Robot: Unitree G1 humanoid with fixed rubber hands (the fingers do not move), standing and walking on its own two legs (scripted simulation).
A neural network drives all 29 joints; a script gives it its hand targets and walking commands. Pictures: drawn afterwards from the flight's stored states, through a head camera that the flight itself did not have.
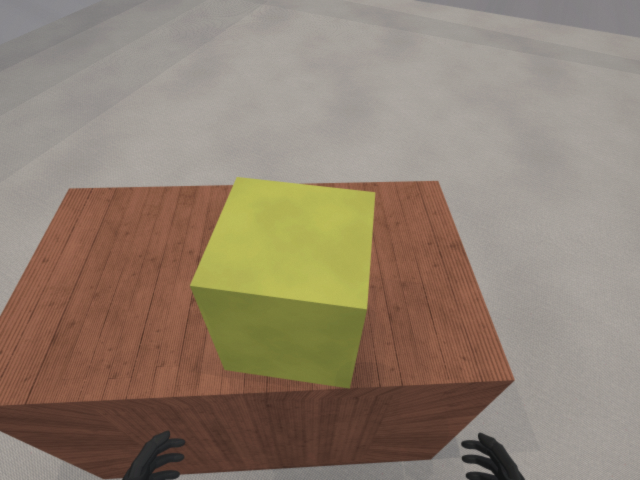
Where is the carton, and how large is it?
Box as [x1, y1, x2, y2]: [190, 177, 374, 388]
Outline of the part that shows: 237,177 190,284 190,287 224,369 349,388 366,311 374,192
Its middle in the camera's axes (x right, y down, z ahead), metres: -0.04 +0.07 +0.61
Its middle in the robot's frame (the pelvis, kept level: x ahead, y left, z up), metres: +0.41 +0.05 -0.04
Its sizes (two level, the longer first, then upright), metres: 0.210 0.200 0.250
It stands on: a pedestal, 0.59 m high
